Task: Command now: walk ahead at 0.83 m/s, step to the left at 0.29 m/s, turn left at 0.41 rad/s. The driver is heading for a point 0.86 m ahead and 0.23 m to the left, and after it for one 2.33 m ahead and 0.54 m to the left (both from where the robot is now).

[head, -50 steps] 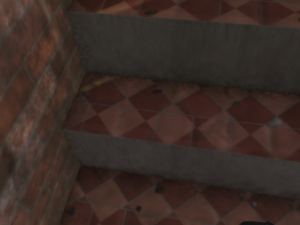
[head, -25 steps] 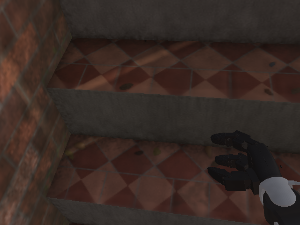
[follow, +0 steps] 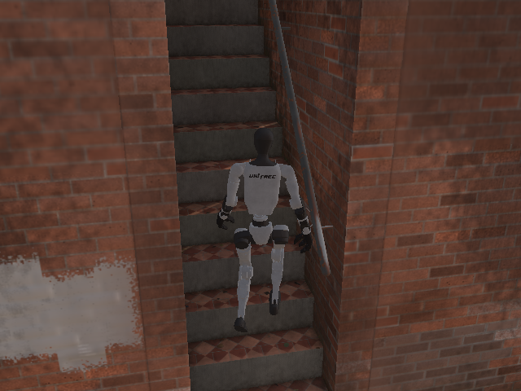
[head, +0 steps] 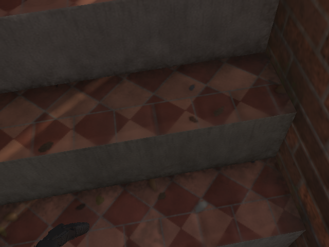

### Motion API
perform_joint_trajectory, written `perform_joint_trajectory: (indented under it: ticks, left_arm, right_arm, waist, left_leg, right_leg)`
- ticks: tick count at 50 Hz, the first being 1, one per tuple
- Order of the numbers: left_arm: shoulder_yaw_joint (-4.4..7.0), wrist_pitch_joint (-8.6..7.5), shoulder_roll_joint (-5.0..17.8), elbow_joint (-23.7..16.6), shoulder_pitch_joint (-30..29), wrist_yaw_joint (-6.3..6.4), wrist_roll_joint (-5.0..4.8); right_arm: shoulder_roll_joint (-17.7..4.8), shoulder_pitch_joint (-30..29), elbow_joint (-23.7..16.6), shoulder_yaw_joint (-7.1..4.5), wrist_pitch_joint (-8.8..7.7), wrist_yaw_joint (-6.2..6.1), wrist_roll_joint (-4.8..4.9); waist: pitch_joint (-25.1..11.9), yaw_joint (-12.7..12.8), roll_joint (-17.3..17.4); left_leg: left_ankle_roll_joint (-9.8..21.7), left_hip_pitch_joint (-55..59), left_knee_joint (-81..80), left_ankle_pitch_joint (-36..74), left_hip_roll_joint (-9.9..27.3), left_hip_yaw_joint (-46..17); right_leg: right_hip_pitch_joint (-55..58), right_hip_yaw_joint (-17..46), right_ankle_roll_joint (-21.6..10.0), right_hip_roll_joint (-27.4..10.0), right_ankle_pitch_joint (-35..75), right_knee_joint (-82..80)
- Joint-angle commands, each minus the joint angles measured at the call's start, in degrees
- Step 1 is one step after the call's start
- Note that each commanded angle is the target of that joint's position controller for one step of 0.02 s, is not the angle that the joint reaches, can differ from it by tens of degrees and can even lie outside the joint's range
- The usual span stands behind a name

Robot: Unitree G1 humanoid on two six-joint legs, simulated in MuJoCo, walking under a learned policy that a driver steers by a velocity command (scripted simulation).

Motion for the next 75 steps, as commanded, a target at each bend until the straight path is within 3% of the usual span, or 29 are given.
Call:
perform_joint_trajectory:
  ticks: [1, 19, 20, 22, 23, 24, 26, 28, 29, 31, 32, 33, 34, 35, 36, 37, 38, 40, 41, 42, 43, 45, 46, 50, 55, 57, 58, 63, 75]
  left_arm:
    - [2.74, -3.14, 8.16, 3.15, 8.98, 1.65, 0.55]
    - [5.52, 1.62, 12.23, -4.61, -7.02, -2.16, 3.15]
    - [3.77, 2.92, 5.37, -11.02, -7.53, -6.31, -0.77]
    - [1.68, 7.29, 4.09, -12.21, -17.42, -10.79, -0.37]
    - [-3.75, 0.56, -9.01, -17.27, -25.23, -10.32, 3.99]
    - [-1.10, 2.90, -1.97, -11.86, -10.98, -12.10, 2.69]
    - [-1.66, -4.17, -0.79, -14.13, -17.68, -10.29, 5.62]
    - [2.37, -2.60, 10.80, -0.55, -4.57, -8.89, 3.52]
    - [0.63, -2.93, 5.55, -7.87, -4.35, -6.33, 4.17]
    - [2.21, 1.07, 15.67, 9.12, 17.88, -7.54, 6.22]
    - [-0.74, -0.73, -1.28, 4.64, 10.48, -6.38, -2.40]
    - [-4.34, 2.21, -3.51, 16.30, 12.88, -10.07, 3.92]
    - [-0.87, 0.27, -3.31, 5.35, 5.99, -7.39, -4.95]
    - [-6.03, 4.87, -6.46, 22.16, 17.94, -14.28, 5.18]
    - [-6.00, 6.76, -3.57, 19.73, 20.75, -19.34, 6.19]
    - [1.87, -3.38, 9.31, 9.71, 8.31, -10.39, 1.58]
    - [1.71, 0.72, 17.22, 16.78, 8.18, -14.24, 4.93]
    - [3.87, -6.91, 13.53, 7.71, 4.45, -4.41, -1.18]
    - [2.75, -3.65, 15.68, 11.60, 4.30, -9.41, 0.62]
    - [3.32, -6.00, 12.72, 8.75, 8.13, -4.33, -0.83]
    - [1.76, -3.22, 9.59, 15.14, 7.64, -8.07, 2.85]
    - [2.20, -0.89, 9.70, 20.31, 19.52, -10.42, 3.46]
    - [3.33, -5.09, 11.12, 14.60, 21.75, -4.69, 0.92]
    - [4.46, -5.77, 13.24, 16.62, 24.33, -3.36, -0.76]
    - [6.91, -2.13, 16.75, 6.45, 15.41, -6.09, 0.29]
    - [7.34, -3.47, 17.49, -2.29, 2.56, -8.89, -1.30]
    - [4.94, -3.56, 10.27, -4.70, 3.49, -8.76, 0.25]
    - [4.87, 2.40, 7.65, 3.01, 14.18, -12.03, 6.48]
    - [5.53, 6.94, 7.30, 2.36, 26.47, -7.40, 0.91]
  right_arm:
    - [3.99, -4.91, -12.84, 1.80, 1.86, 0.20, -4.79]
    - [0.47, 9.25, -16.55, -2.61, 9.88, -0.86, -3.83]
    - [11.73, 28.02, -0.49, 3.30, 10.07, 2.86, -4.30]
    - [6.26, 32.06, 2.43, 3.60, 11.02, 7.96, -2.41]
    - [-2.71, 6.37, -17.07, -2.00, 5.35, -4.13, -5.10]
    - [-6.95, 25.62, 4.97, 1.91, 8.36, -0.81, -1.95]
    - [-0.66, 9.21, -11.80, -0.92, 2.72, -6.14, -3.94]
    - [7.02, 19.66, -3.79, 6.89, 2.54, -3.28, 2.82]
    - [0.65, -0.15, -12.68, -0.87, 1.72, -9.29, -4.75]
    - [6.98, -4.39, -15.66, 7.50, 3.80, -4.02, 4.30]
    - [4.19, -4.77, -11.15, 1.59, 4.10, -11.15, -4.02]
    - [5.38, 5.09, -14.74, 5.34, 9.74, -4.85, 1.44]
    - [4.94, 3.96, -14.52, 0.75, 6.14, -12.07, -3.73]
    - [9.92, 6.57, -21.03, 6.42, 11.62, -3.98, 1.86]
    - [14.55, 8.33, -23.78, 8.94, 13.53, 1.48, 1.84]
    - [11.19, 7.71, -20.04, 2.77, 6.06, -8.11, -1.62]
    - [10.97, 21.04, -18.61, 9.19, 10.22, -3.44, -3.49]
    - [6.41, 1.26, -21.02, 3.09, 6.84, -11.77, -4.74]
    - [5.70, 1.98, -19.57, 4.85, 8.00, -4.55, -0.30]
    - [8.77, -13.05, -24.46, 2.77, 7.63, -8.34, -5.26]
    - [8.48, -9.72, -21.07, 5.28, 8.76, -1.66, 0.66]
    - [10.82, -13.01, -20.99, 6.43, 9.09, 1.52, -0.70]
    - [13.81, -23.55, -27.75, 5.74, 7.74, -5.14, -2.65]
    - [11.33, -33.61, -31.99, 6.79, 4.66, -7.46, -2.80]
    - [7.01, -18.28, -29.84, 3.85, 5.25, -10.24, 1.82]
    - [-4.60, 6.26, -22.96, -1.89, 5.14, -12.72, 0.30]
    - [-6.34, 1.32, -24.92, -2.23, 4.53, -13.76, -1.90]
    - [7.47, -21.91, -19.87, 1.67, 4.26, -14.77, -1.28]
    - [3.38, -37.60, -17.41, 1.96, 5.46, -4.14, -0.17]
  waist:
    - [-10.97, -6.47, 1.69]
    - [-2.70, -17.58, -24.04]
    - [-4.37, -6.63, 4.82]
    - [-1.37, -7.24, 15.40]
    - [7.76, -19.47, 6.31]
    - [-18.48, -1.93, 7.94]
    - [2.10, -11.62, -4.17]
    - [-16.66, -7.34, -2.03]
    - [-6.64, -0.78, -6.90]
    - [-18.50, -1.18, -10.66]
    - [-1.63, 5.54, -23.41]
    - [-10.90, -12.86, -6.70]
    - [2.29, -2.21, -16.69]
    - [-10.50, -16.68, 0.46]
    - [-22.47, -14.01, -11.45]
    - [-9.60, -10.81, -18.20]
    - [-36.19, -16.74, -9.50]
    - [-4.12, -11.72, -12.16]
    - [-16.71, -9.21, 14.78]
    - [6.63, -6.99, -6.47]
    - [-10.26, -8.44, 10.08]
    - [-6.20, -3.71, -2.07]
    - [4.48, 0.44, -12.64]
    - [12.05, 1.99, -19.36]
    - [-12.97, -4.11, -8.34]
    - [-34.24, -20.99, 6.86]
    - [-44.62, -16.09, 23.30]
    - [-9.81, 9.01, 0.18]
    - [-3.83, 21.00, 14.95]
  left_leg:
    - [-0.53, -20.02, 40.73, 6.98, -2.81, -4.90]
    - [-1.49, -8.61, -3.08, -18.31, 3.80, 10.88]
    - [0.41, -16.73, -6.35, 3.42, 1.87, 1.86]
    - [13.93, -15.47, -25.50, 13.33, -3.44, -13.45]
    - [6.54, -8.60, -37.27, 22.14, -6.70, -4.74]
    - [13.28, -3.68, -21.21, 24.24, -8.13, -22.16]
    - [4.31, -5.06, -36.72, 14.25, -4.80, -22.45]
    - [12.14, 3.85, -16.56, 9.77, 1.15, -43.00]
    - [5.10, -14.75, -19.44, 13.38, -2.09, -37.26]
    - [-3.67, -24.87, -0.17, -1.86, -13.58, -22.55]
    - [2.79, -40.16, 5.25, -41.26, -14.06, -17.29]
    - [1.23, -49.36, 9.50, -24.97, -12.85, -13.78]
    - [1.20, -28.28, 8.77, -46.46, -16.40, -9.69]
    - [0.21, -46.46, 20.63, -30.97, -17.07, -6.36]
    - [-1.29, -68.42, 34.46, -37.97, -18.92, -4.86]
    - [-0.52, -59.73, 53.79, -41.92, -13.81, -3.32]
    - [-5.91, -71.82, 66.07, -36.07, -7.49, -9.26]
    - [-2.21, -60.01, 55.83, -31.00, 1.77, -7.64]
    - [-6.17, -64.37, 63.64, -22.36, -3.02, -7.29]
    - [-3.27, -61.83, 59.22, -26.42, 1.64, -7.93]
    - [-1.47, -56.86, 56.07, -10.34, -2.30, -5.92]
    - [1.22, -60.00, 49.38, -7.38, 0.10, -0.97]
    - [0.82, -57.04, 52.40, -20.82, 1.00, -0.88]
    - [0.59, -71.32, 54.67, -42.33, 7.89, 0.74]
    - [-2.28, 3.89, -5.91, -29.60, 3.32, 15.45]
    - [0.53, 44.41, -29.46, -21.91, 18.81, -15.55]
    - [1.40, 40.35, -30.62, -5.43, 28.01, -30.03]
    - [-1.31, -7.59, -22.39, -32.54, 27.37, -9.60]
    - [-3.26, 0.58, -34.55, -40.27, 29.65, 15.80]
  right_leg:
    - [23.65, 31.83, -5.91, -17.36, 20.03, -29.24]
    - [31.66, 5.05, 0.17, -26.15, 50.48, -28.79]
    - [24.44, -10.25, 5.77, -16.25, 31.17, -12.66]
    - [-2.28, -3.51, -1.54, -2.88, 19.50, 26.28]
    - [3.82, -0.74, 2.95, 1.73, 10.08, 30.94]
    - [-12.16, 10.77, -4.62, 1.17, 39.43, 42.02]
    - [-3.64, 4.36, 1.77, 5.66, 26.07, 29.72]
    - [-12.24, 27.31, 0.15, -0.69, 49.95, 29.02]
    - [13.16, 20.97, 2.56, 3.61, 27.21, 8.31]
    - [25.93, 25.43, 1.71, -3.72, 54.78, -25.23]
    - [46.25, 10.56, 1.99, 1.07, 64.98, -59.23]
    - [46.01, 15.98, 0.78, -3.51, 62.81, -45.94]
    - [40.43, 5.22, -1.38, -1.92, 74.44, -77.96]
    - [46.69, 11.20, -5.89, -8.05, 72.60, -56.16]
    - [65.59, 18.93, -19.49, -14.37, 111.51, -33.97]
    - [66.45, 13.44, -11.96, -24.00, 118.16, -46.59]
    - [66.58, 35.49, -32.19, -32.12, 116.09, -39.07]
    - [45.81, 33.53, -19.08, -34.59, 64.12, -60.76]
    - [48.93, 43.40, -25.74, -27.04, 56.93, -55.23]
    - [41.60, 30.26, -20.12, -29.10, 61.29, -64.70]
    - [39.83, 29.04, -18.78, -16.50, 66.22, -52.48]
    - [42.25, 25.81, -20.31, -15.40, 57.78, -55.98]
    - [42.32, 22.20, -17.27, -18.21, 50.61, -64.67]
    - [47.54, 24.90, -17.72, -17.14, 48.04, -67.20]
    - [29.19, 12.06, -14.59, -6.12, 90.83, -65.41]
    - [6.54, 11.18, 0.68, 4.37, 69.91, -17.99]
    - [8.43, 18.47, 5.16, 9.60, 34.80, 14.25]
    - [-2.16, 16.38, 0.39, 2.00, 57.26, 43.89]
    - [8.41, 7.23, -1.66, -5.58, 48.29, 4.00]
